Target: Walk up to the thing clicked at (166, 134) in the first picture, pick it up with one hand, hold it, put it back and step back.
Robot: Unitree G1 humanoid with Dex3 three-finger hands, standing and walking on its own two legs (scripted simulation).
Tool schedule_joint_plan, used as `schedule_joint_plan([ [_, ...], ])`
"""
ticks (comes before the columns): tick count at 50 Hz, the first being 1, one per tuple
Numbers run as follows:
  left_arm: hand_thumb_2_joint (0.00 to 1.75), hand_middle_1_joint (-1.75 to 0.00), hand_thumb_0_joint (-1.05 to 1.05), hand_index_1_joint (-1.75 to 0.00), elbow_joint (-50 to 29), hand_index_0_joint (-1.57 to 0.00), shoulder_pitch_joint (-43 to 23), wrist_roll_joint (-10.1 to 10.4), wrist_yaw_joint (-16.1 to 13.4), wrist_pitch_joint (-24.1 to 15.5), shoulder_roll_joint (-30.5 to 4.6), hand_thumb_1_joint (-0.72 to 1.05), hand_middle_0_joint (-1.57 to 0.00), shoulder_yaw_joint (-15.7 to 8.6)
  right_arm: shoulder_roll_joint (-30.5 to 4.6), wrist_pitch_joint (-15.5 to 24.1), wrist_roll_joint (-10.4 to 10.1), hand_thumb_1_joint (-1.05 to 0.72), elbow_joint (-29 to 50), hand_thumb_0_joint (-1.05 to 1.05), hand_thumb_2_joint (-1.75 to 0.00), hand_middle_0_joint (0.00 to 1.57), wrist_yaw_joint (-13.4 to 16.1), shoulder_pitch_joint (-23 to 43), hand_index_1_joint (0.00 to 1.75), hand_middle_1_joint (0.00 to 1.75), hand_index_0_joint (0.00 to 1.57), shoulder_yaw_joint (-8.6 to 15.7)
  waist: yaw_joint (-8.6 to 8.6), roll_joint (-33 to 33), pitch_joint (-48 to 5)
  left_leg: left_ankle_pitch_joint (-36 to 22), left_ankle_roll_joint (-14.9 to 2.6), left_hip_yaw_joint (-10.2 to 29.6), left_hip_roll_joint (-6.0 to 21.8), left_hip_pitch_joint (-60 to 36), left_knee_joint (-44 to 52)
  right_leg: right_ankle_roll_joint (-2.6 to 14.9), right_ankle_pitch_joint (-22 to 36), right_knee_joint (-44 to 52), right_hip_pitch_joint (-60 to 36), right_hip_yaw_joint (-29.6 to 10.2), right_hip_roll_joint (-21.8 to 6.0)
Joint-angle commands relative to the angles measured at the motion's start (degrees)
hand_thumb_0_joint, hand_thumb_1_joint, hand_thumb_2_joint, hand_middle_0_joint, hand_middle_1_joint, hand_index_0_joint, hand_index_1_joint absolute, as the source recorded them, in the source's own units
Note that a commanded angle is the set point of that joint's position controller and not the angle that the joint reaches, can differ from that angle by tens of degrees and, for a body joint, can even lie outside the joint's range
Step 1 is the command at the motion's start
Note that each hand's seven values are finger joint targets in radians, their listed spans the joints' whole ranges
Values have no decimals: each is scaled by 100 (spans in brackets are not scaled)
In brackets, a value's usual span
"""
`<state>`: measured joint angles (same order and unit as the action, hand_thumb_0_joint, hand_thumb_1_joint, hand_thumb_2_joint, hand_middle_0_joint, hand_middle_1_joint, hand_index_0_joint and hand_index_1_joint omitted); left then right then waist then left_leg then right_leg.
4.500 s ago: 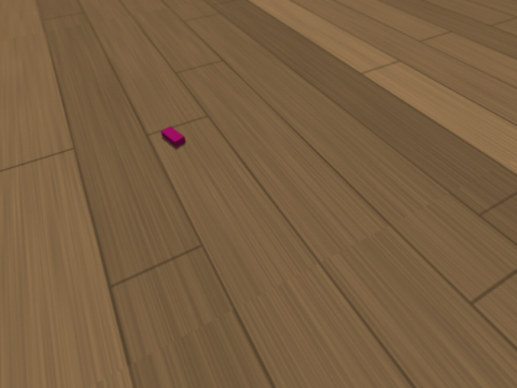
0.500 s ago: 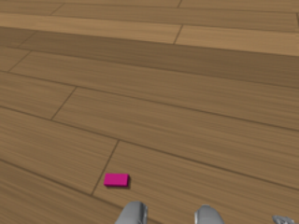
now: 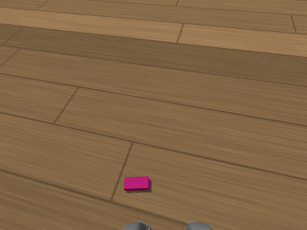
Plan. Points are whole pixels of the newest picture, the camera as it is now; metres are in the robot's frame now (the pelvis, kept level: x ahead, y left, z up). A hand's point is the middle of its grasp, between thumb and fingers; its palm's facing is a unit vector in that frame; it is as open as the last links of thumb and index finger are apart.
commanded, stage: walk up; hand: left
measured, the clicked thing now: (136, 183) +0.44 +0.16 -0.72
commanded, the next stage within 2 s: stand in 1.88 s
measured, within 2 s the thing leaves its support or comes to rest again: neither
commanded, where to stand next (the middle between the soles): +0.11 -0.04 m, yaw -2 degrees
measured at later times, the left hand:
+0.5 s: hand out of the picture +0.11 +0.26 -0.12, palm faces -0.13 -0.89 -0.43, open 7.4 cm
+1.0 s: hand (79, 223) +0.16 +0.23 -0.12, palm faces -0.06 -0.94 -0.32, open 7.4 cm
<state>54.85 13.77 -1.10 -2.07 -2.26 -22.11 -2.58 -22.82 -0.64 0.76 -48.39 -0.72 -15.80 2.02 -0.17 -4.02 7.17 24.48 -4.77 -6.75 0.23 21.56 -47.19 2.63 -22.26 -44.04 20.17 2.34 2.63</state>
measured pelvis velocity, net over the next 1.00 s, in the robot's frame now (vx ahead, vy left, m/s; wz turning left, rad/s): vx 0.04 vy -0.01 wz -0.06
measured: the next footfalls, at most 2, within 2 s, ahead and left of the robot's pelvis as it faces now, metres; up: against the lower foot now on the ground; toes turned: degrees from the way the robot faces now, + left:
right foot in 0.46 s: +0.03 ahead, -0.15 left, +0.00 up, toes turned -8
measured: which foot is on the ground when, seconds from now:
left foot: down 0.00-1.00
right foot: down 0.00-0.18, up 0.20-0.44, down 0.46-1.00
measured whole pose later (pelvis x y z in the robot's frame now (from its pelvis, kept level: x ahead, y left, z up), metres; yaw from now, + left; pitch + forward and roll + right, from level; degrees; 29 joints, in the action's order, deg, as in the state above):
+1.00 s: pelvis +0.04 -0.01 +0.04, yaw -3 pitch -1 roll +0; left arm 65.3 0.6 0.2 0.3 -0.2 -19.7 -0.9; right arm -19.7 1.9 -0.1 -64.1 -0.1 -3.8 0.2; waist 0.0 0.4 4.0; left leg 13.0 1.2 1.0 1.1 11.6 -25.9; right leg -1.9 -16.3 -24.8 7.1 3.4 -3.3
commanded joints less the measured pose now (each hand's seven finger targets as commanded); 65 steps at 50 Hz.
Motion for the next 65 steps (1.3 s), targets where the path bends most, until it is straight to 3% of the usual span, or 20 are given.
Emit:
schedule_joint_plan([
  [1, 90, -30, 0, -30, -424, -20, -209, 81, 9, -188, -1555, 90, -20, -361, -1169, 344, -42, -90, 229, 0, -90, 20, 183, 148, 30, 30, 20, 320, 44, 518, -1263, -1685, 820, 1131, 627, -371, 1139, 1016, 1872, 777, -905, -2243, -1615],
  [3, 90, -30, 0, -30, -380, -20, -386, 149, 50, -144, -1265, 90, -20, -169, -1279, 400, 8, -90, 22, 0, -90, 20, 204, 300, 30, 30, 20, 340, -43, -98, -1166, -1721, 519, 1462, 875, -831, 1970, 521, 2270, 504, -537, -1478, -1116],
  [6, 90, -30, 0, -30, -173, -20, -499, 102, 60, -50, -1102, 90, -20, -56, -1314, 437, 16, -90, -130, 0, -90, 20, 186, 489, 30, 30, 20, 315, -65, 320, -971, -1937, -24, 2096, 1627, -1504, 2513, 66, 892, 547, 124, -836, -525],
  [9, 90, -30, 0, -30, -24, -20, -621, 115, 63, 37, -1070, 90, -20, -26, -1302, 436, 24, -90, -331, 0, -90, 20, 205, 622, 30, 30, 20, 315, -137, -88, -642, -1983, 203, 2145, 1836, -1706, 2951, 27, -188, 444, 482, -791, -411],
  [14, 90, -30, 0, -30, 298, -20, -661, 94, 74, 77, -1082, 90, -20, -45, -1184, 378, 44, -90, -515, 0, -90, 20, 233, 970, 30, 30, 20, 309, -96, -217, -619, -1858, 537, 1446, 1516, -1648, 3173, -33, 134, 453, 191, -655, -444],
  [19, 90, -30, 0, -30, 378, -20, -792, 54, 66, 66, -1074, 90, -20, -40, -1213, 295, 108, -90, -576, 0, -90, 20, 162, 1041, 30, 30, 20, 375, -160, -208, -527, -1291, 334, 1080, 1379, -1631, 3148, -97, 55, 649, 154, -252, -505],
  [22, 90, -30, 0, -30, 475, -20, -529, 8, 48, -6, -1054, 90, -20, -58, -1181, 211, 65, -90, -501, 0, -90, 20, 74, 1326, 30, 30, 20, 350, 55, 14, -641, -811, 141, 780, 1285, -1199, 2798, -105, 653, 1550, -627, -40, -557],
  [23, 90, -30, 0, -30, 510, -20, -462, -19, 36, -53, -1101, 90, -20, -87, -1100, 178, 42, -90, -492, 0, -90, 20, 42, 1416, 30, 30, 20, 315, 154, 262, -702, -617, 190, 535, 1087, -913, 2522, -89, 1088, 1947, -1085, -181, -561],
  [24, 90, -30, 0, -30, 530, -20, -348, -67, 5, -100, -1343, 90, -20, -189, -994, 165, 45, -90, -433, 0, -90, 20, 6, 1443, 30, 30, 20, 274, 240, 592, -741, -516, 370, 314, 820, -180, 2061, 93, 1118, 2071, -1680, -880, -955],
  [26, 90, -30, 0, -30, 510, -20, -253, -77, -35, -105, -1908, 90, -20, -299, -901, 108, 37, -90, -385, 0, -90, 20, -28, 1575, 30, 30, 20, 244, 345, 1346, -545, 638, 555, 453, 161, 195, 674, 1037, -125, 2800, -1155, -2895, -2219],
  [27, 90, -30, 0, -30, 435, -20, -472, -87, -55, -109, -1901, 90, -20, -323, -1004, 88, 40, -90, -425, 0, -90, 20, -54, 1539, 30, 30, 20, 263, 310, 1217, -378, 776, 549, 792, 238, 567, 64, 1291, -122, 2953, -1214, -3029, -2465],
  [29, 90, -30, 0, -30, 250, -20, -818, -50, -79, -158, -1604, 90, -20, -264, -969, 85, -26, -90, -606, 0, -90, 20, -63, 1138, 30, 30, 20, 255, 142, 1027, -513, 544, 476, 1248, 189, 596, -107, 1172, 1016, 2728, -1497, -2359, -2305],
  [32, 90, -30, 0, -30, 137, -20, -1059, -84, 13, -162, -1426, 90, -20, -207, -940, 150, -55, -90, -761, 0, -90, 20, -42, 892, 30, 30, 20, 231, 25, 1256, -832, 161, 495, 921, 245, -207, 829, 738, 2395, 2365, -1389, -1350, -1886],
  [35, 90, -30, 0, -30, 149, -20, -1377, 30, 110, 4, -1242, 90, -20, -155, -888, 238, 3, -90, -1057, 0, -90, 20, 34, 514, 30, 30, 20, 272, -226, 1149, -870, -1780, 524, 587, 29, -1600, 2538, 207, 2472, 1571, -589, -522, -1337],
  [36, 90, -30, 0, -30, 151, -20, -1330, 81, 123, 43, -1082, 90, -20, -111, -1070, 278, 43, -90, -1087, 0, -90, 20, 77, 523, 30, 30, 20, 333, -164, 840, -1001, -2442, 447, 945, 328, -1931, 2537, 2, 2296, 1295, -414, -331, -1104],
  [37, 90, -30, 0, -30, 141, -20, -1205, 137, 143, 92, -864, 90, -20, -65, -1294, 330, 58, -90, -1008, 0, -90, 20, 114, 708, 30, 30, 20, 339, -3, 212, -1104, -2537, 242, 1985, 1087, -1846, 2830, -202, 1323, 1124, -210, -165, -779],
  [38, 90, -30, 0, -30, 317, -20, -1147, 145, 143, 172, -1023, 90, -20, -107, -1524, 345, -29, -90, -984, 0, -90, 20, 119, 978, 30, 30, 20, 334, 96, 36, -963, -1820, -199, 2300, 1395, -1082, 2838, -202, 191, 1316, -763, -238, -665],
  [42, 90, -30, 0, -30, 600, -20, -1317, 91, 162, 69, -1139, 90, -20, -116, -1097, 355, -70, -90, -1144, 0, -90, 20, 125, 1221, 30, 30, 20, 98, 84, 157, -863, -2786, 345, 1290, 695, -803, 2422, -109, 1812, 2019, -1532, -447, -1018],
  [45, 90, -30, 0, -30, 690, -20, -1390, 131, 155, 77, -1119, 90, -20, -109, -1106, 374, -96, -90, -1290, 0, -90, 20, 152, 1169, 30, 30, 20, 99, 29, 147, -1279, -3473, 355, 1169, 666, -1275, 2357, -119, 2428, 2019, -1705, -318, -1090],
  [65, 90, -30, 0, -30, 710, -20, -1821, 25, 214, 163, -1029, 90, -20, -184, -960, 294, -32, -90, -1179, 0, -90, 20, 148, 1585, 30, 30, 20, 79, 25, 444, -1049, -2833, 399, 1146, 573, -1130, 2600, -191, 1733, 2565, -1770, -117, -1082],
])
